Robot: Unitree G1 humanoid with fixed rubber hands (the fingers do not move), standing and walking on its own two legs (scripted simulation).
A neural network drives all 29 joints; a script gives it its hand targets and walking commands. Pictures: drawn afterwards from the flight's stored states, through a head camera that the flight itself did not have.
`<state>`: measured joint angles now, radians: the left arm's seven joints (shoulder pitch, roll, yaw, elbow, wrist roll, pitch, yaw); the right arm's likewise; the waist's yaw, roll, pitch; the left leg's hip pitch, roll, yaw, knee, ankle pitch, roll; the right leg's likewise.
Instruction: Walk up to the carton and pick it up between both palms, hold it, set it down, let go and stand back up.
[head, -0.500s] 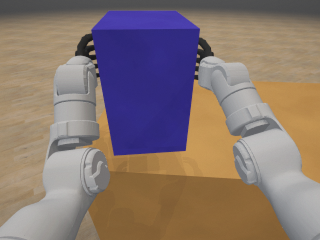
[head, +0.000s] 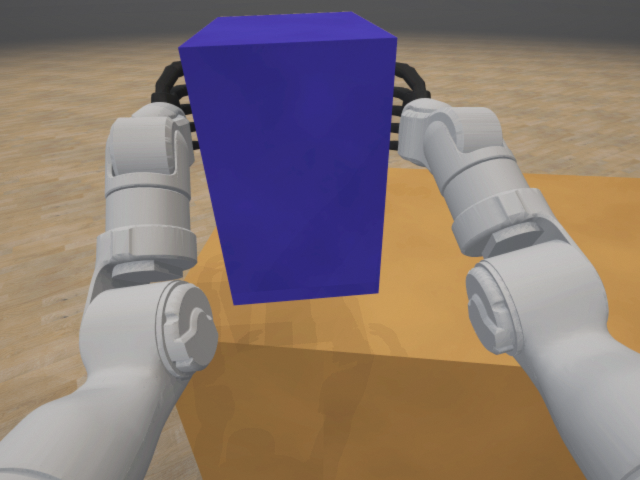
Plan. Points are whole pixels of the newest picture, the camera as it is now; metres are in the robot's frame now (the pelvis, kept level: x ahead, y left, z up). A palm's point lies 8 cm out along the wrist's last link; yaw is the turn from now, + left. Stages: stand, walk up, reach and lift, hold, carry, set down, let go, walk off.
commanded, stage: hold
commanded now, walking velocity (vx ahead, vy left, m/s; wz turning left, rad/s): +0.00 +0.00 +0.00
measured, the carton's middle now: (295, 150) +0.42 +0.01 +0.29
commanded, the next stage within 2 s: none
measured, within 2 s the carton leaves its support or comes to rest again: neither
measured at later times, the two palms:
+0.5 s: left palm (176, 132) +0.39 +0.14 +0.32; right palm (410, 134) +0.38 -0.13 +0.32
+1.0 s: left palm (173, 138) +0.39 +0.15 +0.32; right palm (405, 139) +0.38 -0.12 +0.31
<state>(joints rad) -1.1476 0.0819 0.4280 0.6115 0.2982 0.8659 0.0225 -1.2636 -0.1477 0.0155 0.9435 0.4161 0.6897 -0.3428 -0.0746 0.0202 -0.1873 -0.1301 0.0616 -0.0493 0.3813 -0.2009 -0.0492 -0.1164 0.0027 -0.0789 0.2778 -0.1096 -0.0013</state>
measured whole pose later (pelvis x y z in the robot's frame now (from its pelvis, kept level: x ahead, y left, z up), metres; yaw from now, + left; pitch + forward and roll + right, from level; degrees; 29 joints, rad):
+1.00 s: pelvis +0.01 +0.01 +0.00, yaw +0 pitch -3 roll -2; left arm -1.06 0.06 0.39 0.45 0.28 0.90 0.04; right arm -1.17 -0.14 0.05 0.82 0.44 0.68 -0.35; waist -0.10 0.02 -0.15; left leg -0.12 0.06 -0.05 0.40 -0.23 -0.04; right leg -0.09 0.00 -0.07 0.26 -0.11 0.01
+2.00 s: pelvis +0.01 +0.01 +0.00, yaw +0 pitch -3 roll -2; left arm -1.08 0.06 0.40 0.50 0.29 0.89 0.04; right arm -1.18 -0.14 0.04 0.86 0.44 0.68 -0.34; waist -0.11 0.02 -0.16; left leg -0.12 0.06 -0.05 0.40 -0.23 -0.04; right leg -0.09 0.00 -0.07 0.26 -0.11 0.01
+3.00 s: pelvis +0.01 +0.00 +0.00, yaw +0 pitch -3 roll -2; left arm -1.12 0.08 0.41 0.56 0.29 0.87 0.04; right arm -1.21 -0.14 0.04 0.90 0.43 0.67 -0.33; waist -0.10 0.03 -0.16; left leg -0.13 0.06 -0.05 0.39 -0.22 -0.04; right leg -0.10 0.01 -0.07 0.26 -0.11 0.00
